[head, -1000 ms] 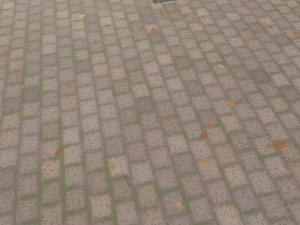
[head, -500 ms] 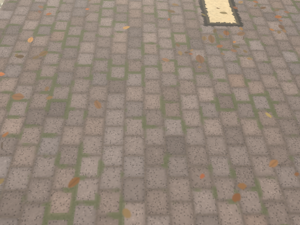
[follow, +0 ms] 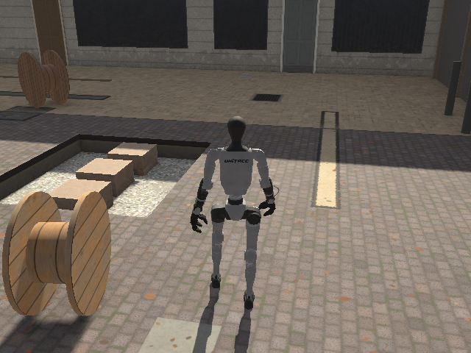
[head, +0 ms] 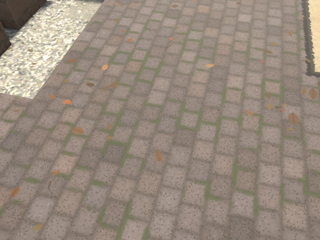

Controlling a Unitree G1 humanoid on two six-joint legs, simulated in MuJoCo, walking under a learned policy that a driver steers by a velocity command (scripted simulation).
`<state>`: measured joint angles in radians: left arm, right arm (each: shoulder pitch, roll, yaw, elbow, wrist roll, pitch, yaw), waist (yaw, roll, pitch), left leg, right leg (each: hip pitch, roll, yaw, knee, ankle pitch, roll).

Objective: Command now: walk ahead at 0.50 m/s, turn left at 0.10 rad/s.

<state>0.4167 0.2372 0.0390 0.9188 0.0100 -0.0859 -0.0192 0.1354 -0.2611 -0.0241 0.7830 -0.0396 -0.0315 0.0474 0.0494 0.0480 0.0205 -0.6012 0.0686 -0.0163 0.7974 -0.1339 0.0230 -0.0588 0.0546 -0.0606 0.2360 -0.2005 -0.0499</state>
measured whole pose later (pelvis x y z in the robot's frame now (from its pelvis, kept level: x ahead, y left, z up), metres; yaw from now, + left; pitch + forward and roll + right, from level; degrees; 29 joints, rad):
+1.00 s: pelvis +0.52 -0.03 +0.00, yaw -21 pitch +1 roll +0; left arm 0.36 0.27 0.07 0.88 0.00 -0.04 -0.01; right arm 0.12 -0.26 -0.03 0.77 -0.05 -0.03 0.01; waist 0.04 0.03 0.04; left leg -0.64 0.13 -0.05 0.92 -0.19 -0.05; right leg -0.13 0.15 0.06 0.31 -0.19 -0.13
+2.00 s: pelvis +0.96 -0.29 +0.00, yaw -40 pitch +0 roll +0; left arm 0.38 0.24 0.04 0.91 0.01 -0.07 -0.01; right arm 0.23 -0.27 -0.05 0.85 -0.04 -0.02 0.04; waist 0.02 0.04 0.02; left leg -0.60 0.11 0.01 0.96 -0.18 0.01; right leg -0.07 0.08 -0.07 0.24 -0.19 -0.09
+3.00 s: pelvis +1.25 -0.49 +0.00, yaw -33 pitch +0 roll +0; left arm 0.23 0.23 0.06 0.99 0.01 -0.03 0.04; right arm 0.25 -0.22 -0.05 0.99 -0.03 0.02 0.02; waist -0.01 0.00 0.00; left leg -0.37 0.03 0.04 0.84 -0.43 0.05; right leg -0.23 -0.02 -0.16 0.35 -0.13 -0.06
